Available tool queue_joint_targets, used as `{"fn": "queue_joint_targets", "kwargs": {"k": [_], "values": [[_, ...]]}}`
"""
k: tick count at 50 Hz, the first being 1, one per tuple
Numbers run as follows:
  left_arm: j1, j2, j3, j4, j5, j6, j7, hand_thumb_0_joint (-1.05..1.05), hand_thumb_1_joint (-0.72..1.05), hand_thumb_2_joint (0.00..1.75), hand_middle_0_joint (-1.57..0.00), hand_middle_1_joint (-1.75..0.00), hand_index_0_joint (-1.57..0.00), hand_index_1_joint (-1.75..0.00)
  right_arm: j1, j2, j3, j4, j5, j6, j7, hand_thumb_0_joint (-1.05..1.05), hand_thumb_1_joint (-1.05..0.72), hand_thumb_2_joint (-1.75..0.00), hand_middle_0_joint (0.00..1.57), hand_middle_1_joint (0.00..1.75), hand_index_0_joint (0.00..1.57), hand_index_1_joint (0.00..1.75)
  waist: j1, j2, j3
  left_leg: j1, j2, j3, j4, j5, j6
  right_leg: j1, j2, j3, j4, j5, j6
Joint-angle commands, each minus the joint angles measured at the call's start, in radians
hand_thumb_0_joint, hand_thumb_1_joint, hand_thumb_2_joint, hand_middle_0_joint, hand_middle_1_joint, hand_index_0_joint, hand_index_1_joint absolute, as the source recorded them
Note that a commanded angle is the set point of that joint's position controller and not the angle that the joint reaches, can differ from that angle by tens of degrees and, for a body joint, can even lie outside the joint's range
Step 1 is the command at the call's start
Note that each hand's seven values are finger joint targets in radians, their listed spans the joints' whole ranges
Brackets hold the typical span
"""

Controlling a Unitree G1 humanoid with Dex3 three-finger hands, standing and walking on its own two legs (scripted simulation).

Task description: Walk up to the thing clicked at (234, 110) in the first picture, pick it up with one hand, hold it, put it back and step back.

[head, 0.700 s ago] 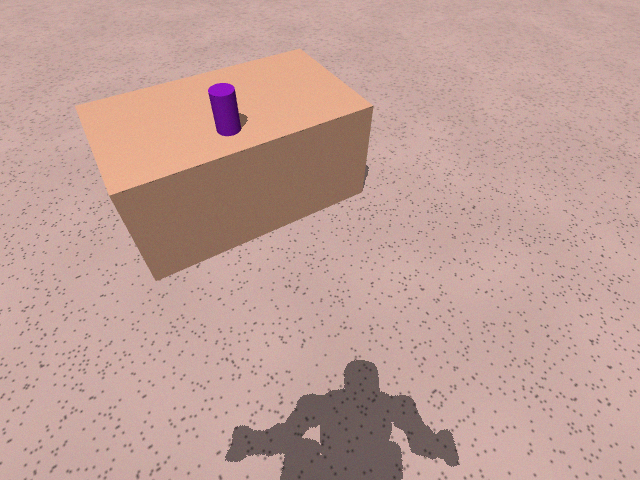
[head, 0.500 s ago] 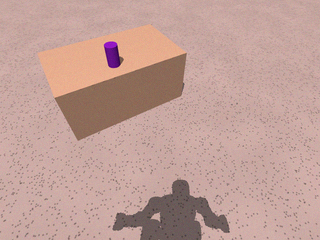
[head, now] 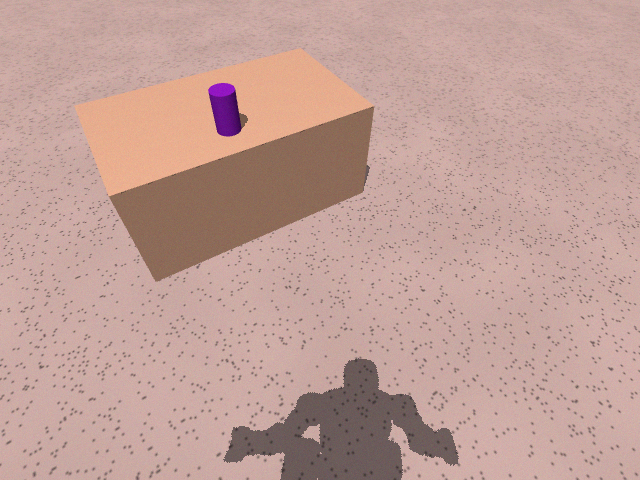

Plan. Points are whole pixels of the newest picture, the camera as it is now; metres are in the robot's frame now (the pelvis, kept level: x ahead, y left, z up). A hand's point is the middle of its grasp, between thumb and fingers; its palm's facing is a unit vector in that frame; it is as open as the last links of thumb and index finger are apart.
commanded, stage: stand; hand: right
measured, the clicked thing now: (225, 110) +1.23 +0.35 -0.26
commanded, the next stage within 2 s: walk up in 0.42 s
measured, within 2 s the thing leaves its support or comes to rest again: neither
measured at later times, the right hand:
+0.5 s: hand out of the picture +0.08 -0.25 -0.16, palm faces -0.08 +0.94 -0.33, open 7.3 cm
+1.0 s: hand (420, 394) +0.27 -0.14 -0.14, palm faces -0.31 +0.87 -0.37, open 7.3 cm
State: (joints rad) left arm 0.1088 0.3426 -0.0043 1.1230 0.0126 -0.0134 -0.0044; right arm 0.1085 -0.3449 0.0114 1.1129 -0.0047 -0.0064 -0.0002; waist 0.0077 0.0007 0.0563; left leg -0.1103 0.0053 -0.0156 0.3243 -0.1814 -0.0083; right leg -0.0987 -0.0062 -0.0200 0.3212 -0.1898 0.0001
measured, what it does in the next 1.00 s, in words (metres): walks ahead, turning left: left foot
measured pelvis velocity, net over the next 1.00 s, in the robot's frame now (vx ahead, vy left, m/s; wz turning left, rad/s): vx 0.15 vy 0.10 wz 0.33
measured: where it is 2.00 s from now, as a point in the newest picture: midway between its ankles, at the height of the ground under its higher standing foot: (266, 365)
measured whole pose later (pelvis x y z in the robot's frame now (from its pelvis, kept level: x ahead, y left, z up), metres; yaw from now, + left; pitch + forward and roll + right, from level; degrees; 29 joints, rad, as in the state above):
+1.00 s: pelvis +0.15 +0.10 -0.02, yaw +19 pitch -2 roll +1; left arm 0.22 0.45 0.07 0.89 0.02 -0.03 -0.09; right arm 0.36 -0.37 -0.05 0.86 -0.01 -0.05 0.06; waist -0.02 -0.07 0.06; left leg -0.22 0.00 -0.01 0.53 -0.28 0.02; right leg -0.48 -0.10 -0.02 0.86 -0.34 -0.02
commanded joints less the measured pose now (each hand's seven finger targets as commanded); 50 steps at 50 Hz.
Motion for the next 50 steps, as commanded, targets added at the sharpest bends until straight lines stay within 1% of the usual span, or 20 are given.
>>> {"fn": "queue_joint_targets", "kwargs": {"k": [1, 20, 21, 22, 23, 24, 25, 27, 30, 34, 36, 37, 38, 39, 40, 41, 43, 45, 48, 50], "values": [[-0.040, 0.212, 0.043, -0.060, -0.004, -0.017, 0.014, 0.00, 0.90, 0.90, -0.20, -0.30, -0.20, -0.30, -0.034, -0.210, -0.041, -0.058, -0.005, -0.026, -0.012, 0.00, -0.90, -0.90, 0.20, 0.30, 0.20, 0.30, -0.004, 0.012, -0.083, 0.000, 0.118, -0.088, -0.040, 0.145, 0.029, 0.022, -0.129, 0.099, -0.038, 0.142, -0.026], [-0.021, 0.215, 0.042, -0.057, -0.004, -0.018, 0.014, 0.00, 0.90, 0.90, -0.20, -0.30, -0.20, -0.30, -0.035, -0.215, -0.044, -0.056, -0.002, -0.026, -0.011, 0.00, -0.90, -0.90, 0.20, 0.30, 0.20, 0.30, 0.000, 0.009, -0.087, 0.022, 0.119, -0.088, -0.042, 0.165, 0.030, 0.021, -0.128, 0.096, -0.038, 0.166, -0.026], [0.044, 0.353, 0.132, -0.117, 0.002, -0.040, -0.003, 0.00, 0.90, 0.90, -0.20, -0.30, -0.20, -0.30, -0.010, -0.306, -0.118, -0.149, -0.015, -0.015, 0.026, 0.00, -0.90, -0.90, 0.20, 0.30, 0.20, 0.30, 0.045, -0.007, -0.123, -0.211, 0.054, -0.149, 0.074, -0.254, 0.097, 0.188, -0.091, 0.039, 0.044, -0.308, -0.049], [0.104, 0.362, 0.149, -0.106, 0.020, -0.041, -0.006, 0.00, 0.90, 0.90, -0.20, -0.30, -0.20, -0.30, -0.085, -0.284, -0.112, -0.188, -0.022, -0.003, 0.047, 0.00, -0.90, -0.90, 0.20, 0.30, 0.20, 0.30, 0.092, -0.040, -0.043, -0.477, 0.021, -0.096, 0.144, -0.366, 0.071, 0.292, -0.168, 0.132, -0.022, -0.481, -0.095], [0.154, 0.410, 0.174, -0.116, 0.029, -0.045, -0.002, 0.00, 0.90, 0.90, -0.20, -0.30, -0.20, -0.30, -0.174, -0.239, -0.108, -0.242, -0.032, 0.001, 0.058, 0.00, -0.90, -0.90, 0.20, 0.30, 0.20, 0.30, 0.142, -0.230, -0.012, -0.595, -0.014, -0.001, 0.445, -0.280, 0.064, 0.243, -0.388, 0.359, -0.194, -0.592, -0.192], [0.107, 0.400, 0.175, -0.165, 0.036, -0.054, 0.000, 0.00, 0.90, 0.90, -0.20, -0.30, -0.20, -0.30, -0.172, -0.240, -0.116, -0.272, -0.049, 0.006, 0.065, 0.00, -0.90, -0.90, 0.20, 0.30, 0.20, 0.30, 0.122, -0.168, 0.035, -0.653, 0.078, -0.019, 0.567, -0.251, 0.034, 0.169, -0.514, 0.405, -0.243, -0.545, -0.255], [0.045, 0.359, 0.168, -0.206, 0.032, -0.062, -0.002, 0.00, 0.90, 0.90, -0.20, -0.30, -0.20, -0.30, -0.117, -0.258, -0.129, -0.265, -0.045, 0.006, 0.074, 0.00, -0.90, -0.90, 0.20, 0.30, 0.20, 0.30, 0.083, -0.094, 0.048, -0.627, 0.116, -0.059, 0.626, -0.231, 0.024, 0.101, -0.504, 0.378, -0.237, -0.518, -0.259], [-0.025, 0.340, 0.164, -0.243, 0.039, -0.072, -0.004, 0.00, 0.90, 0.90, -0.20, -0.30, -0.20, -0.30, -0.007, -0.276, -0.151, -0.256, -0.035, 0.005, 0.096, 0.00, -0.90, -0.90, 0.20, 0.30, 0.20, 0.30, 0.012, -0.059, 0.023, -0.565, 0.168, -0.092, 0.593, -0.199, 0.008, 0.099, -0.423, 0.217, -0.200, -0.402, -0.227], [0.010, 0.355, 0.167, -0.273, 0.040, -0.081, -0.020, 0.00, 0.90, 0.90, -0.20, -0.30, -0.20, -0.30, -0.006, -0.245, -0.158, -0.276, -0.035, 0.001, 0.121, 0.00, -0.90, -0.90, 0.20, 0.30, 0.20, 0.30, 0.035, -0.129, 0.031, -0.430, 0.158, -0.021, 0.442, -0.158, -0.007, 0.025, -0.347, 0.043, -0.165, -0.305, -0.190], [-0.011, 0.354, 0.162, -0.301, 0.039, -0.067, -0.038, 0.00, 0.90, 0.90, -0.20, -0.30, -0.20, -0.30, 0.107, -0.232, -0.169, -0.254, -0.024, -0.015, 0.119, 0.00, -0.90, -0.90, 0.20, 0.30, 0.20, 0.30, -0.021, -0.113, -0.019, -0.112, 0.062, 0.166, 0.299, -0.001, -0.006, -0.171, -0.260, -0.122, 0.015, -0.338, -0.144], [0.017, 0.301, 0.146, -0.308, 0.043, -0.053, -0.041, 0.00, 0.90, 0.90, -0.20, -0.30, -0.20, -0.30, 0.275, -0.291, -0.195, -0.203, -0.027, -0.021, 0.092, 0.00, -0.90, -0.90, 0.20, 0.30, 0.20, 0.30, -0.096, 0.062, -0.099, 0.103, -0.018, 0.191, 0.316, -0.121, 0.027, -0.277, -0.202, -0.168, 0.344, -0.234, -0.121], [0.033, 0.244, 0.124, -0.324, 0.037, -0.046, -0.047, 0.00, 0.90, 0.90, -0.20, -0.30, -0.20, -0.30, 0.386, -0.359, -0.214, -0.188, -0.027, -0.026, 0.074, 0.00, -0.90, -0.90, 0.20, 0.30, 0.20, 0.30, -0.155, 0.248, -0.096, 0.194, 0.041, 0.001, 0.177, -0.339, 0.098, -0.416, -0.124, -0.209, 0.689, -0.194, -0.089], [0.022, 0.176, 0.097, -0.372, 0.020, -0.050, -0.052, 0.00, 0.90, 0.90, -0.20, -0.30, -0.20, -0.30, 0.407, -0.468, -0.220, -0.220, -0.028, -0.038, 0.060, 0.00, -0.90, -0.90, 0.20, 0.30, 0.20, 0.30, -0.152, 0.449, -0.063, 0.185, 0.304, -0.618, -0.113, -0.567, 0.217, -0.657, 0.019, -0.139, 0.909, -0.432, -0.039], [-0.036, 0.296, 0.114, -0.385, 0.019, -0.054, -0.048, 0.00, 0.90, 0.90, -0.20, -0.30, -0.20, -0.30, 0.344, -0.506, -0.222, -0.254, 0.006, -0.039, 0.063, 0.00, -0.90, -0.90, 0.20, 0.30, 0.20, 0.30, -0.133, 0.226, -0.050, 0.032, 0.419, -0.871, -0.236, -0.740, 0.317, -0.617, -0.052, 0.062, 0.927, -0.414, -0.054], [-0.008, 0.340, 0.111, -0.361, 0.010, -0.054, -0.048, 0.00, 0.90, 0.90, -0.20, -0.30, -0.20, -0.30, 0.260, -0.474, -0.213, -0.281, 0.010, -0.045, 0.055, 0.00, -0.90, -0.90, 0.20, 0.30, 0.20, 0.30, -0.081, 0.086, -0.027, 0.024, 0.393, -0.734, -0.191, -0.673, 0.294, -0.625, -0.106, 0.093, 0.925, -0.318, -0.055], [0.068, 0.323, 0.116, -0.316, -0.005, -0.051, -0.049, 0.00, 0.90, 0.90, -0.20, -0.30, -0.20, -0.30, 0.205, -0.424, -0.189, -0.303, 0.004, -0.055, 0.048, 0.00, -0.90, -0.90, 0.20, 0.30, 0.20, 0.30, -0.034, 0.086, -0.016, 0.019, 0.330, -0.568, -0.117, -0.552, 0.264, -0.601, -0.134, 0.085, 0.892, -0.244, -0.049], [0.143, 0.330, 0.125, -0.276, -0.003, -0.049, -0.051, 0.00, 0.90, 0.90, -0.20, -0.30, -0.20, -0.30, 0.193, -0.361, -0.164, -0.317, 0.002, -0.069, 0.037, 0.00, -0.90, -0.90, 0.20, 0.30, 0.20, 0.30, -0.001, 0.129, -0.039, -0.079, 0.237, -0.367, -0.070, -0.358, 0.212, -0.471, -0.147, 0.066, 0.734, -0.180, -0.039], [0.168, 0.315, 0.132, -0.271, 0.003, -0.037, -0.065, 0.00, 0.90, 0.90, -0.20, -0.30, -0.20, -0.30, 0.183, -0.348, -0.158, -0.331, -0.005, -0.077, 0.040, 0.00, -0.90, -0.90, 0.20, 0.30, 0.20, 0.30, 0.011, 0.167, -0.022, -0.160, 0.203, -0.288, -0.094, -0.332, 0.207, -0.386, -0.122, 0.026, 0.641, -0.150, -0.017], [0.120, 0.299, 0.137, -0.311, 0.009, -0.039, -0.077, 0.00, 0.90, 0.90, -0.20, -0.30, -0.20, -0.30, 0.204, -0.354, -0.162, -0.353, -0.013, -0.088, 0.038, 0.00, -0.90, -0.90, 0.20, 0.30, 0.20, 0.30, -0.005, 0.172, 0.021, -0.172, 0.218, -0.275, -0.084, -0.323, 0.237, -0.400, -0.114, 0.019, 0.497, -0.136, -0.008], [0.092, 0.294, 0.141, -0.333, 0.012, -0.045, -0.081, 0.00, 0.90, 0.90, -0.20, -0.30, -0.20, -0.30, 0.204, -0.358, -0.164, -0.366, -0.011, -0.093, 0.037, 0.00, -0.90, -0.90, 0.20, 0.30, 0.20, 0.30, -0.011, 0.161, 0.030, -0.202, 0.216, -0.264, -0.076, -0.318, 0.228, -0.363, -0.107, 0.010, 0.423, -0.069, -0.014]]}}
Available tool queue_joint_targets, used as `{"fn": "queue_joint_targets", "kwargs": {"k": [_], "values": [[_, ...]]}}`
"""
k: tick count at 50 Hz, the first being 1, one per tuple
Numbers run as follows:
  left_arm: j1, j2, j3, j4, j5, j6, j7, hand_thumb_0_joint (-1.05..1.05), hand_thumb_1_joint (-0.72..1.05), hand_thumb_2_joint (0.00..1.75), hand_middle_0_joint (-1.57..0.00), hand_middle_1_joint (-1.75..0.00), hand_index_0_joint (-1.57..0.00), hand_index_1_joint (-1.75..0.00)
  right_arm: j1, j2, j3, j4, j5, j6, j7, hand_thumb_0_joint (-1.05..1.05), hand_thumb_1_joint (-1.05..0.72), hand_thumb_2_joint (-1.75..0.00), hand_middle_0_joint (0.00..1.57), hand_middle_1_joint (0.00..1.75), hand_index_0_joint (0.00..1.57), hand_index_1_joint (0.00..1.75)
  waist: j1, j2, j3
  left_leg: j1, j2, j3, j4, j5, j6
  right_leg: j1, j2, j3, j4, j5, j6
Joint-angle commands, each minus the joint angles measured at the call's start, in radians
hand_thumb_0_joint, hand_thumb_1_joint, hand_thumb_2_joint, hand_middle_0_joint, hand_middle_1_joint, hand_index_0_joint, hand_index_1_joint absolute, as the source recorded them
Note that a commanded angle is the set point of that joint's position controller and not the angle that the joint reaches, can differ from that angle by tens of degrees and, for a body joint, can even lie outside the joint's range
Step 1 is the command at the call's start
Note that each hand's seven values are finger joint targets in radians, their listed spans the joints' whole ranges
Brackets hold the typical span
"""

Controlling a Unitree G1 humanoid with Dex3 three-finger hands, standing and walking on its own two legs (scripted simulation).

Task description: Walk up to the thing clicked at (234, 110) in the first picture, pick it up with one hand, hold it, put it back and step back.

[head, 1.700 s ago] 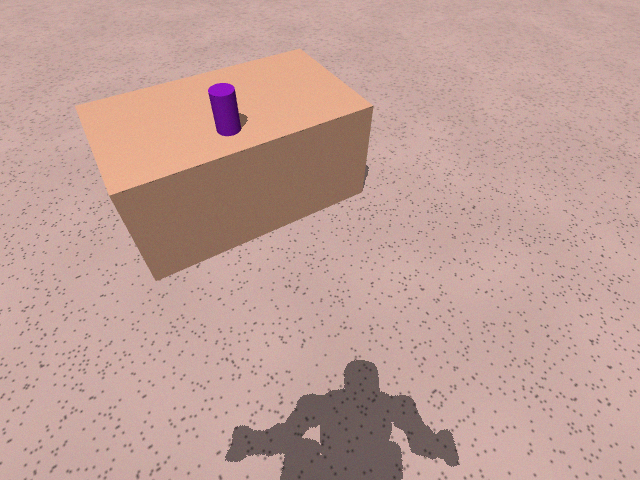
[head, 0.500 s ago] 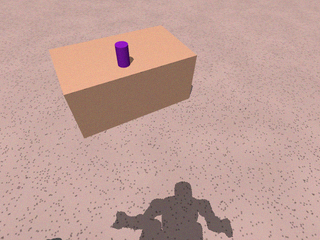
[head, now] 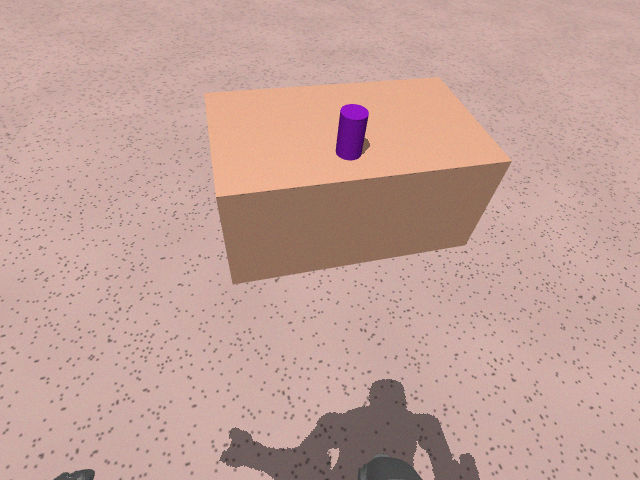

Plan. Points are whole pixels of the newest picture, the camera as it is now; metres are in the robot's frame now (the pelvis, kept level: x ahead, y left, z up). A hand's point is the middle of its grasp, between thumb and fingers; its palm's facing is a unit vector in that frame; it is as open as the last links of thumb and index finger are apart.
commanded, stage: walk up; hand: right
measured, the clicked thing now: (351, 132) +1.10 -0.12 -0.24
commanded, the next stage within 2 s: none
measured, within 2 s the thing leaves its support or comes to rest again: neither
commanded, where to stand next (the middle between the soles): +0.62 -0.02 m, yaw +15 degrees
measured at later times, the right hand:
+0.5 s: hand (469, 314) +0.40 -0.27 -0.12, palm faces -0.29 +0.87 -0.39, open 7.3 cm
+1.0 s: hand (478, 266) +0.53 -0.34 -0.16, palm faces -0.28 +0.87 -0.40, open 7.4 cm
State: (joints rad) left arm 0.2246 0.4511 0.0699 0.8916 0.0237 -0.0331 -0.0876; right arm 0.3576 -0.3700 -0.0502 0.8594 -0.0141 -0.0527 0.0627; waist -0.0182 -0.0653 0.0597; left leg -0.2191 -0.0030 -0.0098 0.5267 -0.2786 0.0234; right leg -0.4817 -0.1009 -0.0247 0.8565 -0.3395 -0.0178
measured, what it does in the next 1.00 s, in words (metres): walks ahead, turning left: right foot, then left foot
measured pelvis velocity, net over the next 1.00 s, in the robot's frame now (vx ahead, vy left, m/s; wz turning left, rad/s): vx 0.41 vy -0.07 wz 0.26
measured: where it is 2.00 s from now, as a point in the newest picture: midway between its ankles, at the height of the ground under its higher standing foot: (321, 352)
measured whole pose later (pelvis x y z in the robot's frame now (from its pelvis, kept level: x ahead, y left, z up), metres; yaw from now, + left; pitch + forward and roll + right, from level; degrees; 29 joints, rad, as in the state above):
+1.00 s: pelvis +0.41 -0.07 -0.02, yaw +15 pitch -2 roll +0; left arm 0.29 0.42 0.07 0.82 0.03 -0.08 -0.06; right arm 0.33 -0.46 -0.06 0.89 0.00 -0.04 0.02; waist 0.02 0.04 0.07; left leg -0.43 0.04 -0.03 1.09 -0.45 0.04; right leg -0.36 -0.08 -0.10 0.70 -0.30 -0.02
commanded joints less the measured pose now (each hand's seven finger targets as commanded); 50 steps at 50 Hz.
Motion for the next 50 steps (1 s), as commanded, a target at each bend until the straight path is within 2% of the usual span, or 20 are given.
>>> {"fn": "queue_joint_targets", "kwargs": {"k": [1, 5, 6, 7, 8, 9, 13, 16, 21, 25, 26, 27, 28, 33, 39, 43, 44, 45, 46, 50], "values": [[-0.016, 0.179, 0.069, -0.103, 0.000, -0.030, 0.001, 0.00, 0.90, 0.90, -0.20, -0.30, -0.20, -0.30, -0.055, -0.330, -0.101, -0.119, 0.001, -0.047, -0.026, 0.00, -0.90, -0.90, 0.20, 0.30, 0.20, 0.30, 0.025, 0.220, 0.011, -0.103, 0.218, -0.252, -0.255, -0.190, 0.184, 0.066, -0.006, 0.007, -0.143, 0.113, 0.000], [0.151, 0.185, 0.096, -0.061, 0.008, -0.046, 0.014, 0.00, 0.90, 0.90, -0.20, -0.30, -0.20, -0.30, -0.098, -0.280, -0.082, -0.147, -0.005, -0.037, -0.030, 0.00, -0.90, -0.90, 0.20, 0.30, 0.20, 0.30, 0.127, 0.118, -0.054, -0.280, 0.133, -0.153, 0.012, -0.121, 0.122, 0.431, 0.076, -0.065, -0.242, 0.100, -0.013], [0.252, 0.228, 0.114, -0.044, 0.017, -0.058, 0.027, 0.00, 0.90, 0.90, -0.20, -0.30, -0.20, -0.30, -0.065, -0.217, -0.060, -0.149, -0.005, -0.034, -0.034, 0.00, -0.90, -0.90, 0.20, 0.30, 0.20, 0.30, 0.177, -0.067, -0.084, -0.396, 0.055, -0.091, 0.293, -0.114, 0.096, 0.570, 0.016, 0.054, -0.359, -0.095, -0.033], [0.319, 0.309, 0.125, -0.057, 0.027, -0.077, 0.040, 0.00, 0.90, 0.90, -0.20, -0.30, -0.20, -0.30, -0.053, -0.132, -0.034, -0.167, 0.003, -0.034, -0.039, 0.00, -0.90, -0.90, 0.20, 0.30, 0.20, 0.30, 0.190, -0.290, -0.062, -0.570, -0.101, -0.035, 0.626, -0.255, 0.044, 0.578, -0.249, 0.499, -0.596, -0.437, -0.072], [0.191, 0.336, 0.111, -0.096, 0.011, -0.076, 0.042, 0.00, 0.90, 0.90, -0.20, -0.30, -0.20, -0.30, -0.027, -0.208, -0.055, -0.155, -0.001, -0.030, -0.056, 0.00, -0.90, -0.90, 0.20, 0.30, 0.20, 0.30, 0.119, -0.208, -0.032, -0.578, -0.050, -0.096, 0.739, -0.248, 0.026, 0.461, -0.392, 0.780, -0.765, -0.567, -0.165], [0.086, 0.317, 0.102, -0.132, -0.002, -0.076, 0.044, 0.00, 0.90, 0.90, -0.20, -0.30, -0.20, -0.30, -0.014, -0.265, -0.066, -0.120, 0.004, -0.031, -0.058, 0.00, -0.90, -0.90, 0.20, 0.30, 0.20, 0.30, 0.065, -0.087, 0.031, -0.545, 0.027, -0.145, 0.741, -0.148, 0.018, 0.358, -0.386, 0.726, -0.779, -0.524, -0.178], [0.091, 0.201, 0.071, -0.107, -0.007, -0.083, 0.050, 0.00, 0.90, 0.90, -0.20, -0.30, -0.20, -0.30, 0.013, -0.244, -0.066, -0.052, 0.012, -0.030, -0.025, 0.00, -0.90, -0.90, 0.20, 0.30, 0.20, 0.30, 0.038, -0.083, 0.030, -0.366, 0.068, -0.077, 0.520, -0.014, -0.009, 0.308, -0.185, 0.175, -0.642, 0.068, -0.142], [0.142, 0.209, 0.078, -0.119, -0.004, -0.084, 0.051, 0.00, 0.90, 0.90, -0.20, -0.30, -0.20, -0.30, -0.069, -0.207, -0.059, -0.091, 0.003, -0.024, -0.008, 0.00, -0.90, -0.90, 0.20, 0.30, 0.20, 0.30, 0.075, -0.096, 0.014, -0.363, 0.056, -0.014, 0.334, -0.020, -0.022, 0.380, -0.180, 0.065, -0.582, 0.266, -0.196], [0.163, 0.224, 0.077, -0.154, 0.001, -0.068, 0.049, 0.00, 0.90, 0.90, -0.20, -0.30, -0.20, -0.30, -0.171, -0.190, -0.064, -0.145, 0.010, -0.028, 0.001, 0.00, -0.90, -0.90, 0.20, 0.30, 0.20, 0.30, 0.096, -0.048, -0.052, -0.226, 0.037, 0.077, 0.118, 0.064, 0.005, 0.410, -0.181, -0.021, -0.466, 0.418, -0.174], [0.158, 0.168, 0.037, -0.174, -0.005, -0.047, 0.050, 0.00, 0.90, 0.90, -0.20, -0.30, -0.20, -0.30, 0.052, -0.256, -0.102, -0.076, -0.003, -0.039, -0.023, 0.00, -0.90, -0.90, 0.20, 0.30, 0.20, 0.30, -0.045, 0.116, -0.141, 0.243, -0.017, 0.083, 0.033, 0.071, 0.066, 0.133, -0.096, -0.133, -0.083, 0.390, -0.116], [0.183, 0.109, 0.022, -0.189, -0.013, -0.043, 0.053, 0.00, 0.90, 0.90, -0.20, -0.30, -0.20, -0.30, 0.153, -0.337, -0.126, -0.075, -0.021, -0.044, -0.038, 0.00, -0.90, -0.90, 0.20, 0.30, 0.20, 0.30, -0.091, 0.278, -0.200, 0.386, 0.164, -0.230, -0.042, -0.090, 0.143, -0.060, -0.018, -0.136, 0.217, 0.183, -0.067], [0.214, 0.113, 0.027, -0.196, -0.015, -0.037, 0.053, 0.00, 0.90, 0.90, -0.20, -0.30, -0.20, -0.30, 0.136, -0.417, -0.137, -0.123, -0.004, -0.047, -0.049, 0.00, -0.90, -0.90, 0.20, 0.30, 0.20, 0.30, -0.060, 0.310, -0.212, 0.407, 0.434, -0.738, -0.209, -0.188, 0.259, -0.248, 0.094, -0.057, 0.344, -0.212, -0.029], [0.157, 0.232, 0.049, -0.176, -0.008, -0.029, 0.065, 0.00, 0.90, 0.90, -0.20, -0.30, -0.20, -0.30, 0.086, -0.428, -0.148, -0.129, 0.040, -0.044, -0.050, 0.00, -0.90, -0.90, 0.20, 0.30, 0.20, 0.30, -0.064, 0.167, -0.175, 0.286, 0.468, -0.742, -0.240, -0.225, 0.320, -0.217, 0.004, 0.073, 0.397, -0.211, -0.038], [0.213, 0.183, 0.052, -0.104, -0.009, -0.021, 0.037, 0.00, 0.90, 0.90, -0.20, -0.30, -0.20, -0.30, -0.049, -0.312, -0.082, -0.130, 0.020, -0.058, -0.054, 0.00, -0.90, -0.90, 0.20, 0.30, 0.20, 0.30, 0.024, 0.187, -0.009, -0.071, 0.253, -0.202, -0.179, 0.149, 0.204, -0.025, -0.050, 0.048, 0.162, -0.051, -0.010], [0.117, 0.163, 0.065, -0.124, -0.001, -0.024, 0.007, 0.00, 0.90, 0.90, -0.20, -0.30, -0.20, -0.30, -0.079, -0.344, -0.095, -0.141, 0.008, -0.066, -0.041, 0.00, -0.90, -0.90, 0.20, 0.30, 0.20, 0.30, 0.019, 0.253, -0.008, -0.133, 0.222, -0.142, -0.200, -0.129, 0.191, 0.071, -0.021, -0.016, -0.113, 0.089, -0.003], [0.230, 0.199, 0.096, -0.071, 0.010, -0.040, 0.014, 0.00, 0.90, 0.90, -0.20, -0.30, -0.20, -0.30, -0.116, -0.286, -0.072, -0.145, 0.000, -0.044, -0.042, 0.00, -0.90, -0.90, 0.20, 0.30, 0.20, 0.30, 0.113, 0.089, -0.050, -0.335, 0.136, -0.048, 0.072, -0.219, 0.120, 0.425, 0.065, -0.078, -0.235, 0.053, -0.016], [0.306, 0.251, 0.117, -0.060, 0.017, -0.049, 0.027, 0.00, 0.90, 0.90, -0.20, -0.30, -0.20, -0.30, -0.085, -0.224, -0.051, -0.149, 0.001, -0.042, -0.043, 0.00, -0.90, -0.90, 0.20, 0.30, 0.20, 0.30, 0.161, -0.117, -0.058, -0.460, 0.061, 0.023, 0.360, -0.191, 0.078, 0.536, -0.027, 0.101, -0.386, -0.166, -0.057], [0.317, 0.334, 0.124, -0.088, 0.015, -0.062, 0.039, 0.00, 0.90, 0.90, -0.20, -0.30, -0.20, -0.30, -0.080, -0.166, -0.026, -0.173, 0.008, -0.045, -0.049, 0.00, -0.90, -0.90, 0.20, 0.30, 0.20, 0.30, 0.154, -0.303, -0.037, -0.631, -0.056, 0.083, 0.631, -0.283, 0.025, 0.517, -0.297, 0.586, -0.636, -0.388, -0.155], [0.235, 0.352, 0.111, -0.110, 0.006, -0.059, 0.039, 0.00, 0.90, 0.90, -0.20, -0.30, -0.20, -0.30, -0.112, -0.259, -0.057, -0.153, -0.003, -0.038, -0.064, 0.00, -0.90, -0.90, 0.20, 0.30, 0.20, 0.30, 0.130, -0.181, 0.009, -0.593, 0.021, -0.049, 0.696, -0.295, 0.019, 0.393, -0.391, 0.702, -0.665, -0.439, -0.257], [0.108, 0.254, 0.079, -0.124, -0.007, -0.055, 0.050, 0.00, 0.90, 0.90, -0.20, -0.30, -0.20, -0.30, -0.002, -0.270, -0.059, -0.051, 0.015, -0.046, -0.044, 0.00, -0.90, -0.90, 0.20, 0.30, 0.20, 0.30, 0.044, -0.128, 0.003, -0.407, 0.102, -0.023, 0.491, -0.129, 0.004, 0.280, -0.220, 0.270, -0.561, -0.077, -0.222]]}}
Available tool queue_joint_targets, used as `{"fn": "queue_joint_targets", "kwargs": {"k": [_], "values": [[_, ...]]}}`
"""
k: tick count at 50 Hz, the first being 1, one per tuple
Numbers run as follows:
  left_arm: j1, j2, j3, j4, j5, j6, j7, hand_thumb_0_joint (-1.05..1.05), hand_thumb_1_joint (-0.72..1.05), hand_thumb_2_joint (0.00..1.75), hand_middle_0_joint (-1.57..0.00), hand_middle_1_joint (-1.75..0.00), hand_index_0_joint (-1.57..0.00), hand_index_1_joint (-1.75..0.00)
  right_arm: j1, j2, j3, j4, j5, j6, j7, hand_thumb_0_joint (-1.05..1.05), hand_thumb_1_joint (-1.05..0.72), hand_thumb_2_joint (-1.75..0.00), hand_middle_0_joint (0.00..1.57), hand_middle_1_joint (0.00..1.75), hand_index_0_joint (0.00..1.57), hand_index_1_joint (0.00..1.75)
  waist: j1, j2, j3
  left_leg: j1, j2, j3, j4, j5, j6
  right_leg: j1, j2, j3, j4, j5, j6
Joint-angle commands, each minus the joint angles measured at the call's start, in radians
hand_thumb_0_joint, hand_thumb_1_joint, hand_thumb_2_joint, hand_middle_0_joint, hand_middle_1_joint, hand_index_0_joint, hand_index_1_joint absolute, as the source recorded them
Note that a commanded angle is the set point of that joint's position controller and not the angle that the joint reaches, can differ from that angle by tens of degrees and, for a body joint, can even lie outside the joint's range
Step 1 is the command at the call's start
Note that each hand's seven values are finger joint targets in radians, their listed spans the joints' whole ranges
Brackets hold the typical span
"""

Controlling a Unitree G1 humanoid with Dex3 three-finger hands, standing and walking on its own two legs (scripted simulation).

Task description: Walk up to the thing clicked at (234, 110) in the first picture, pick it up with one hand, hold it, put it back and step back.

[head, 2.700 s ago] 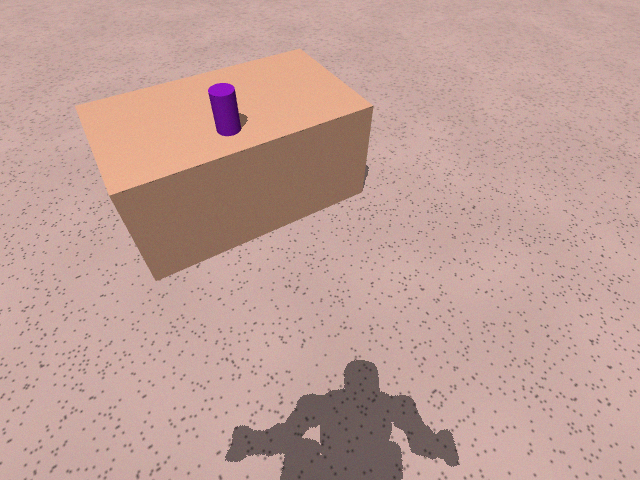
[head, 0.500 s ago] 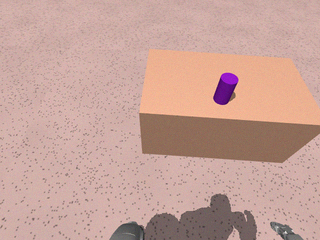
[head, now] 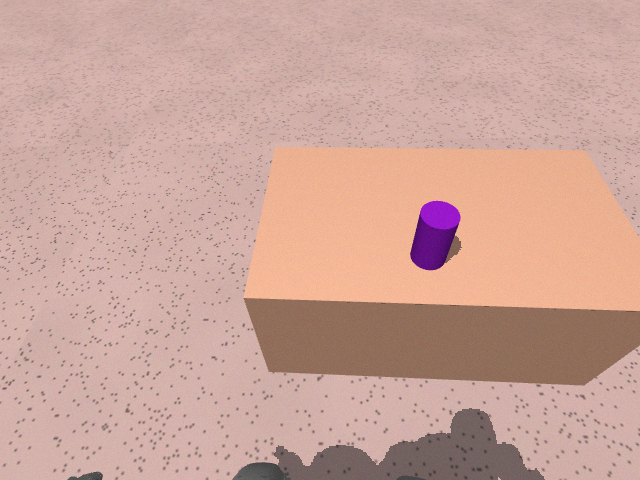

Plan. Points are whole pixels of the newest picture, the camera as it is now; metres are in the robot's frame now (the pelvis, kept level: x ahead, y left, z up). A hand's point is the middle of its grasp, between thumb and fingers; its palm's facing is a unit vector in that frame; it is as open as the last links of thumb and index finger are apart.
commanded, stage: walk up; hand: right
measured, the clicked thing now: (433, 236) +0.65 -0.23 -0.23
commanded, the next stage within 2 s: none
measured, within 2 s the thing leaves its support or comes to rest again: neither
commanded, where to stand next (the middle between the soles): +0.22 -0.01 m, yaw +0 degrees
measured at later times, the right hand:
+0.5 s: hand (548, 423) +0.22 -0.30 -0.12, palm faces -0.05 +0.91 -0.42, open 7.3 cm
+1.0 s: hand (536, 422) +0.23 -0.29 -0.15, palm faces -0.04 +0.94 -0.34, open 7.3 cm
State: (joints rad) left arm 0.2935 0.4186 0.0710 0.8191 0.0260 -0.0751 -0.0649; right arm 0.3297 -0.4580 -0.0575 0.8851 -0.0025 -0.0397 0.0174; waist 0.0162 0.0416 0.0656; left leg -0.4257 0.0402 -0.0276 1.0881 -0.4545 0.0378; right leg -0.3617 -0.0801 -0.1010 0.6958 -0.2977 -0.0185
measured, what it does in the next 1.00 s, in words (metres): walks ahead: left foot, then right foot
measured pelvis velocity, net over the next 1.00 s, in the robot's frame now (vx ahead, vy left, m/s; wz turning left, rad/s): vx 0.17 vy -0.03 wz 0.02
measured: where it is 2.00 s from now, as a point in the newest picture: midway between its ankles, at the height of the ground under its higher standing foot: outside the picture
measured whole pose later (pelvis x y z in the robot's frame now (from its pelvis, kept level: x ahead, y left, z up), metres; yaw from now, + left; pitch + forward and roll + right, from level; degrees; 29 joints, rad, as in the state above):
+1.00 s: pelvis +0.17 -0.03 +0.01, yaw +1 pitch -2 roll +1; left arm 0.10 0.38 0.00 1.05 0.01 -0.03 0.00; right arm 0.15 -0.38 -0.01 1.07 0.00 0.01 0.02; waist 0.00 -0.01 0.07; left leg -0.25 0.02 0.03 0.60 -0.32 -0.01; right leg -0.35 -0.07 -0.03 0.60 -0.23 0.02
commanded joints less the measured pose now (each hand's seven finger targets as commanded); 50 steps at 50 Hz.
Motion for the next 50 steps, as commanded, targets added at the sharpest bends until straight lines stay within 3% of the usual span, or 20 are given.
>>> {"fn": "queue_joint_targets", "kwargs": {"k": [1, 7, 11, 12, 13, 14, 18, 23, 25, 27, 28, 29, 30, 32, 37, 38, 39, 40, 45, 50], "values": [[0.038, 0.275, 0.074, -0.048, -0.012, -0.013, 0.026, 0.00, 0.90, 0.90, -0.20, -0.30, -0.20, -0.30, 0.041, -0.175, -0.052, -0.060, -0.002, -0.054, 0.011, 0.00, -0.90, -0.90, 0.20, 0.30, 0.20, 0.30, 0.006, -0.237, -0.006, -0.148, 0.047, 0.024, -0.111, 0.062, -0.018, 0.127, -0.206, 0.276, -0.393, -0.060, -0.213], [0.049, 0.279, 0.062, -0.077, -0.010, -0.013, 0.020, 0.00, 0.90, 0.90, -0.20, -0.30, -0.20, -0.30, -0.041, -0.133, -0.050, -0.099, -0.010, -0.055, 0.026, 0.00, -0.90, -0.90, 0.20, 0.30, 0.20, 0.30, 0.027, -0.211, -0.047, -0.015, 0.005, 0.098, -0.383, 0.168, -0.013, 0.160, -0.211, 0.208, -0.335, 0.081, -0.207], [0.020, 0.215, 0.018, -0.091, -0.017, 0.002, 0.024, 0.00, 0.90, 0.90, -0.20, -0.30, -0.20, -0.30, 0.081, -0.164, -0.071, -0.052, -0.015, -0.067, 0.008, 0.00, -0.90, -0.90, 0.20, 0.30, 0.20, 0.30, -0.073, -0.052, -0.089, 0.362, -0.045, 0.102, -0.553, 0.225, 0.016, -0.051, -0.137, 0.094, -0.067, 0.133, -0.127], [0.043, 0.160, -0.002, -0.097, -0.025, 0.002, 0.026, 0.00, 0.90, 0.90, -0.20, -0.30, -0.20, -0.30, 0.137, -0.226, -0.091, -0.053, -0.024, -0.071, -0.003, 0.00, -0.90, -0.90, 0.20, 0.30, 0.20, 0.30, -0.102, 0.130, -0.131, 0.477, 0.107, -0.154, -0.664, 0.073, 0.071, -0.171, -0.052, 0.024, 0.200, 0.101, -0.070], [0.063, 0.140, 0.001, -0.097, -0.029, 0.010, 0.030, 0.00, 0.90, 0.90, -0.20, -0.30, -0.20, -0.30, 0.161, -0.310, -0.107, -0.084, -0.027, -0.074, -0.011, 0.00, -0.90, -0.90, 0.20, 0.30, 0.20, 0.30, -0.098, 0.216, -0.111, 0.524, 0.361, -0.598, -0.806, 0.028, 0.178, -0.365, 0.086, 0.043, 0.362, -0.210, -0.020], [0.041, 0.246, 0.024, -0.072, -0.018, 0.021, 0.048, 0.00, 0.90, 0.90, -0.20, -0.30, -0.20, -0.30, 0.131, -0.323, -0.111, -0.085, 0.005, -0.066, -0.008, 0.00, -0.90, -0.90, 0.20, 0.30, 0.20, 0.30, -0.096, 0.098, -0.082, 0.433, 0.418, -0.626, -0.787, 0.106, 0.273, -0.335, 0.027, 0.144, 0.440, -0.287, -0.028], [0.093, 0.218, 0.025, -0.011, -0.030, 0.024, 0.047, 0.00, 0.90, 0.90, -0.20, -0.30, -0.20, -0.30, 0.012, -0.216, -0.065, -0.102, 0.004, -0.064, -0.021, 0.00, -0.90, -0.90, 0.20, 0.30, 0.20, 0.30, -0.011, 0.091, -0.015, 0.253, 0.265, -0.192, -0.703, 0.529, 0.191, -0.206, -0.033, 0.150, 0.337, -0.144, -0.021], [0.065, 0.158, 0.022, 0.026, -0.031, 0.026, 0.053, 0.00, 0.90, 0.90, -0.20, -0.30, -0.20, -0.30, -0.084, -0.180, -0.036, -0.114, -0.010, -0.042, -0.024, 0.00, -0.90, -0.90, 0.20, 0.30, 0.20, 0.30, 0.001, 0.148, -0.049, 0.087, 0.206, -0.023, -0.590, 0.775, 0.170, 0.034, 0.011, 0.060, 0.106, 0.010, 0.005], [0.093, 0.153, 0.020, 0.052, -0.032, 0.024, 0.065, 0.00, 0.90, 0.90, -0.20, -0.30, -0.20, -0.30, -0.134, -0.188, -0.036, -0.117, 0.002, -0.022, -0.024, 0.00, -0.90, -0.90, 0.20, 0.30, 0.20, 0.30, 0.024, 0.144, -0.102, 0.073, 0.179, -0.003, -0.504, 0.633, 0.145, 0.125, 0.047, 0.026, -0.020, 0.125, -0.001], [0.071, 0.209, 0.033, 0.068, -0.016, 0.008, 0.074, 0.00, 0.90, 0.90, -0.20, -0.30, -0.20, -0.30, -0.141, -0.118, -0.016, -0.116, 0.015, 0.002, -0.022, 0.00, -0.90, -0.90, 0.20, 0.30, 0.20, 0.30, 0.038, -0.017, -0.122, -0.020, 0.098, 0.044, -0.352, 0.314, 0.061, 0.232, 0.034, 0.082, -0.132, 0.249, -0.020], [0.038, 0.266, 0.044, 0.054, -0.006, -0.001, 0.078, 0.00, 0.90, 0.90, -0.20, -0.30, -0.20, -0.30, -0.114, -0.075, -0.003, -0.116, 0.015, 0.013, -0.021, 0.00, -0.90, -0.90, 0.20, 0.30, 0.20, 0.30, 0.018, -0.164, -0.115, -0.108, 0.021, 0.091, -0.223, 0.104, 0.012, 0.236, -0.141, 0.332, -0.226, 0.259, -0.072], [0.001, 0.314, 0.044, 0.033, -0.017, -0.001, 0.082, 0.00, 0.90, 0.90, -0.20, -0.30, -0.20, -0.30, -0.102, -0.084, -0.005, -0.103, 0.013, 0.028, -0.030, 0.00, -0.90, -0.90, 0.20, 0.30, 0.20, 0.30, 0.009, -0.202, -0.128, -0.052, -0.014, 0.039, -0.137, -0.157, -0.010, 0.120, -0.333, 0.575, -0.327, 0.210, -0.214], [-0.063, 0.327, 0.040, 0.032, -0.016, 0.003, 0.085, 0.00, 0.90, 0.90, -0.20, -0.30, -0.20, -0.30, -0.119, -0.139, -0.023, -0.069, 0.007, 0.038, -0.036, 0.00, -0.90, -0.90, 0.20, 0.30, 0.20, 0.30, 0.002, -0.180, -0.090, -0.007, 0.018, 0.003, -0.084, -0.177, -0.011, 0.039, -0.338, 0.591, -0.317, 0.152, -0.256], [-0.109, 0.278, 0.025, 0.038, -0.008, 0.005, 0.091, 0.00, 0.90, 0.90, -0.20, -0.30, -0.20, -0.30, -0.122, -0.140, -0.025, -0.034, 0.014, 0.038, -0.032, 0.00, -0.90, -0.90, 0.20, 0.30, 0.20, 0.30, -0.013, -0.177, -0.068, -0.027, 0.040, -0.016, -0.143, -0.111, -0.005, 0.043, -0.237, 0.450, -0.269, 0.123, -0.195], [-0.161, 0.242, 0.011, 0.057, -0.014, 0.025, 0.085, 0.00, 0.90, 0.90, -0.20, -0.30, -0.20, -0.30, -0.058, -0.121, -0.026, 0.058, -0.001, 0.024, -0.025, 0.00, -0.90, -0.90, 0.20, 0.30, 0.20, 0.30, -0.039, -0.206, -0.140, 0.180, -0.016, 0.056, -0.493, 0.081, -0.013, 0.014, -0.152, 0.284, -0.144, 0.192, -0.134], [-0.155, 0.214, -0.001, 0.061, -0.019, 0.029, 0.082, 0.00, 0.90, 0.90, -0.20, -0.30, -0.20, -0.30, -0.066, -0.137, -0.031, 0.062, -0.013, 0.018, -0.028, 0.00, -0.90, -0.90, 0.20, 0.30, 0.20, 0.30, -0.039, -0.175, -0.146, 0.233, 0.013, 0.005, -0.559, 0.156, 0.000, -0.036, -0.138, 0.263, -0.108, 0.199, -0.097], [-0.169, 0.170, -0.011, 0.062, -0.028, 0.032, 0.080, 0.00, 0.90, 0.90, -0.20, -0.30, -0.20, -0.30, -0.117, -0.180, -0.036, 0.052, -0.022, 0.014, -0.028, 0.00, -0.90, -0.90, 0.20, 0.30, 0.20, 0.30, -0.019, -0.049, -0.135, 0.175, 0.121, -0.171, -0.630, 0.142, 0.036, -0.046, -0.070, 0.203, -0.064, 0.110, -0.039], [-0.178, 0.181, -0.009, 0.089, -0.030, 0.036, 0.083, 0.00, 0.90, 0.90, -0.20, -0.30, -0.20, -0.30, -0.222, -0.199, -0.035, 0.042, -0.005, 0.016, -0.021, 0.00, -0.90, -0.90, 0.20, 0.30, 0.20, 0.30, 0.016, 0.006, -0.088, 0.073, 0.150, -0.175, -0.625, 0.087, 0.074, 0.029, 0.004, 0.120, -0.072, -0.024, -0.020], [-0.230, 0.219, -0.009, 0.139, -0.019, 0.018, 0.079, 0.00, 0.90, 0.90, -0.20, -0.30, -0.20, -0.30, -0.193, -0.137, -0.004, 0.104, -0.004, 0.025, -0.012, 0.00, -0.90, -0.90, 0.20, 0.30, 0.20, 0.30, -0.022, -0.068, -0.101, 0.125, 0.034, -0.024, -0.572, 0.126, 0.006, 0.083, -0.116, 0.253, -0.236, 0.048, -0.057], [-0.253, 0.183, -0.022, 0.184, -0.025, 0.026, 0.075, 0.00, 0.90, 0.90, -0.20, -0.30, -0.20, -0.30, -0.230, -0.136, 0.005, 0.137, -0.004, 0.018, -0.009, 0.00, -0.90, -0.90, 0.20, 0.30, 0.20, 0.30, -0.002, -0.042, -0.100, 0.136, 0.082, -0.073, -0.684, 0.183, 0.021, 0.150, -0.052, 0.163, -0.227, 0.099, -0.018]]}}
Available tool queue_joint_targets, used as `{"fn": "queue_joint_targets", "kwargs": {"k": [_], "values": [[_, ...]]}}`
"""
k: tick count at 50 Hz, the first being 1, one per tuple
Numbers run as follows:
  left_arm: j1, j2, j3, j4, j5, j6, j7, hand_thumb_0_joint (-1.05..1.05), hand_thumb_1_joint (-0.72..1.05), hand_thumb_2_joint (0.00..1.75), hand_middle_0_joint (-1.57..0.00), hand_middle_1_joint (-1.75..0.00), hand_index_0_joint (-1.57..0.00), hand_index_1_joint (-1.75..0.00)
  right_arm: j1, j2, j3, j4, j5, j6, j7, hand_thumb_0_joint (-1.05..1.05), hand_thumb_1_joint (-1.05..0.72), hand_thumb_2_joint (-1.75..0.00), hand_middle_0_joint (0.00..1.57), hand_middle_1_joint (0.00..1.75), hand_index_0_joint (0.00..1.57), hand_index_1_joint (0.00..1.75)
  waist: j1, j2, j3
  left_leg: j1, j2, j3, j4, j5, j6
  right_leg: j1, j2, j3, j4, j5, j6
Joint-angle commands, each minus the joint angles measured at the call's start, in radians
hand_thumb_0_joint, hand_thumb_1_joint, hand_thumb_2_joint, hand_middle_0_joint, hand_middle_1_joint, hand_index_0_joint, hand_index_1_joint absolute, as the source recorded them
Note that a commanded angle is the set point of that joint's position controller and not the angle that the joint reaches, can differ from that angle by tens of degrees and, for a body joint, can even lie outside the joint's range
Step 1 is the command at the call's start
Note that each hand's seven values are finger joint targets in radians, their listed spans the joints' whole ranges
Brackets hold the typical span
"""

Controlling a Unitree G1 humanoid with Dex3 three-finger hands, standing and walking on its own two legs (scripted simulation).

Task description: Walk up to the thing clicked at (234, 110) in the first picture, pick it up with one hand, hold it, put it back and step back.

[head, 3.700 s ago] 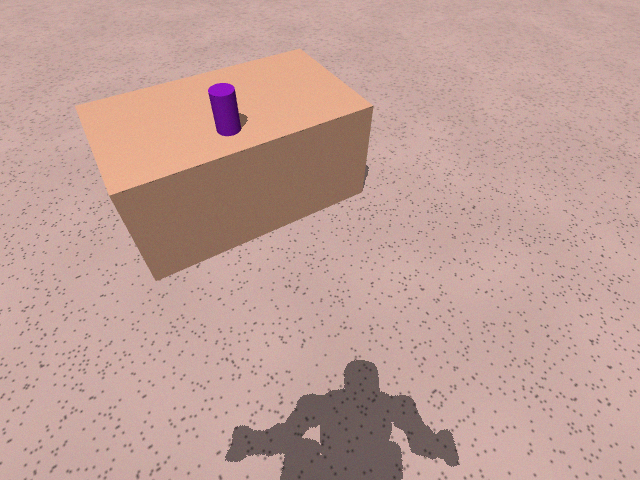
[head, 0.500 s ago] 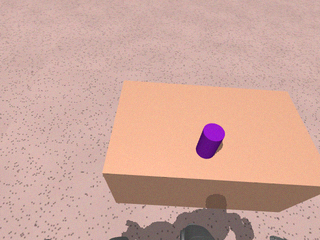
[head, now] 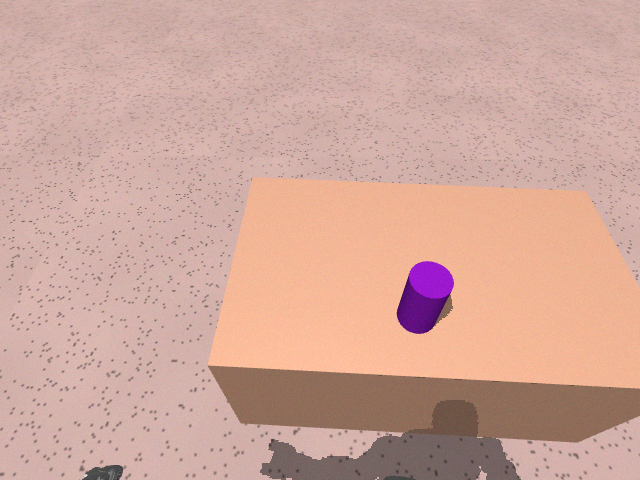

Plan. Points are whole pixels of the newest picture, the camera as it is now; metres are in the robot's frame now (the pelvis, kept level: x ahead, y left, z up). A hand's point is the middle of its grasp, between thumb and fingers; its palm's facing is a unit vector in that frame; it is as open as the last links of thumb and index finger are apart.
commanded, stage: walk up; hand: right
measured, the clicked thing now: (423, 299) +0.48 -0.20 -0.24
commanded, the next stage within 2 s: stand in 1.08 s
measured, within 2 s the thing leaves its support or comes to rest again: neither
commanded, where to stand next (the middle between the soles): +0.05 +0.02 m, yaw -1 degrees
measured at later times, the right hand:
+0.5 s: hand out of the picture +0.12 -0.25 -0.14, palm faces -0.01 +0.94 -0.34, open 7.3 cm
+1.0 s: hand out of the picture +0.10 -0.25 -0.14, palm faces +0.00 +0.95 -0.32, open 7.3 cm
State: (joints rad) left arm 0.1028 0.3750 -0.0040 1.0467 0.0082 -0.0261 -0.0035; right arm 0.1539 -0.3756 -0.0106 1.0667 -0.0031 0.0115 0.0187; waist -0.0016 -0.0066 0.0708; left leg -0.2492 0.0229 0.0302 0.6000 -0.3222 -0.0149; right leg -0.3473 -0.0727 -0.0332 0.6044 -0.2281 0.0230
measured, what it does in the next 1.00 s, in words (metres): stands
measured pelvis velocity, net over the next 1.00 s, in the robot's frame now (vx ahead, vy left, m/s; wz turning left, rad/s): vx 0.03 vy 0.00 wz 0.00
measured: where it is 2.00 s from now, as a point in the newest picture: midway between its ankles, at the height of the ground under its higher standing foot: outside the picture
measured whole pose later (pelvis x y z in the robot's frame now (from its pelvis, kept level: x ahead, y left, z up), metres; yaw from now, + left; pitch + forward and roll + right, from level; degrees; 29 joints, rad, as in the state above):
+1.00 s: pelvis +0.03 +0.00 +0.02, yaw +0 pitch -2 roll +0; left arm 0.06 0.34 0.01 1.15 0.02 -0.02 0.00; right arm 0.09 -0.36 -0.03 1.15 0.00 0.02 0.01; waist 0.00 0.01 0.06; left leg -0.07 0.02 0.03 0.33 -0.22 -0.02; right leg -0.18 -0.07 -0.05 0.36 -0.14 0.03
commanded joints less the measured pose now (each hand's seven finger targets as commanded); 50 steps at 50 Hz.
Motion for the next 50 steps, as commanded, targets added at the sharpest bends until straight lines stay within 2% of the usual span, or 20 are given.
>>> {"fn": "queue_joint_targets", "kwargs": {"k": [1, 11, 24, 27, 30, 34, 50], "values": [[-0.059, 0.224, 0.052, -0.032, -0.008, -0.023, 0.012, 0.00, 0.90, 0.90, -0.20, -0.30, -0.20, -0.30, -0.064, -0.216, -0.040, -0.038, -0.002, -0.034, -0.011, 0.00, -0.90, -0.90, 0.20, 0.30, 0.20, 0.30, 0.020, 0.006, -0.109, -0.033, 0.099, -0.124, -0.201, 0.068, 0.073, 0.150, -0.060, 0.092, -0.143, 0.052, -0.060], [-0.091, 0.208, 0.042, 0.029, -0.010, -0.015, 0.009, 0.00, 0.90, 0.90, -0.20, -0.30, -0.20, -0.30, -0.114, -0.212, -0.047, 0.005, -0.004, -0.028, -0.015, 0.00, -0.90, -0.90, 0.20, 0.30, 0.20, 0.30, 0.017, 0.041, -0.102, 0.038, 0.104, -0.099, -0.287, 0.123, 0.052, 0.201, -0.067, 0.069, -0.219, 0.138, -0.042], [-0.100, 0.199, 0.045, 0.060, -0.002, -0.017, 0.014, 0.00, 0.90, 0.90, -0.20, -0.30, -0.20, -0.30, -0.135, -0.203, -0.055, 0.015, 0.001, -0.020, -0.015, 0.00, -0.90, -0.90, 0.20, 0.30, 0.20, 0.30, 0.009, 0.008, -0.131, 0.138, 0.103, -0.070, -0.305, 0.254, 0.041, 0.236, -0.085, 0.063, -0.262, 0.242, -0.025], [-0.094, 0.197, 0.047, 0.065, 0.001, -0.015, 0.015, 0.00, 0.90, 0.90, -0.20, -0.30, -0.20, -0.30, -0.148, -0.198, -0.056, 0.015, 0.001, -0.017, -0.014, 0.00, -0.90, -0.90, 0.20, 0.30, 0.20, 0.30, 0.011, 0.006, -0.105, 0.141, 0.102, -0.069, -0.312, 0.229, 0.041, 0.211, -0.082, 0.060, -0.278, 0.202, -0.023], [-0.104, 0.199, 0.050, 0.057, 0.003, -0.016, 0.016, 0.00, 0.90, 0.90, -0.20, -0.30, -0.20, -0.30, -0.133, -0.199, -0.057, 0.019, -0.001, -0.014, -0.014, 0.00, -0.90, -0.90, 0.20, 0.30, 0.20, 0.30, 0.003, -0.005, -0.116, 0.144, 0.100, -0.068, -0.315, 0.223, 0.038, 0.226, -0.088, 0.067, -0.287, 0.203, -0.026], [-0.096, 0.199, 0.051, 0.058, 0.003, -0.014, 0.016, 0.00, 0.90, 0.90, -0.20, -0.30, -0.20, -0.30, -0.136, -0.190, -0.053, 0.021, -0.001, -0.015, -0.014, 0.00, -0.90, -0.90, 0.20, 0.30, 0.20, 0.30, 0.011, 0.004, -0.110, 0.143, 0.098, -0.074, -0.330, 0.214, 0.033, 0.225, -0.087, 0.073, -0.287, 0.187, -0.024], [-0.093, 0.198, 0.059, 0.038, 0.008, -0.010, 0.017, 0.00, 0.90, 0.90, -0.20, -0.30, -0.20, -0.30, -0.114, -0.193, -0.053, 0.008, -0.004, -0.016, -0.015, 0.00, -0.90, -0.90, 0.20, 0.30, 0.20, 0.30, 0.009, 0.001, -0.117, 0.138, 0.099, -0.067, -0.322, 0.248, 0.035, 0.252, -0.082, 0.060, -0.277, 0.232, -0.026]]}}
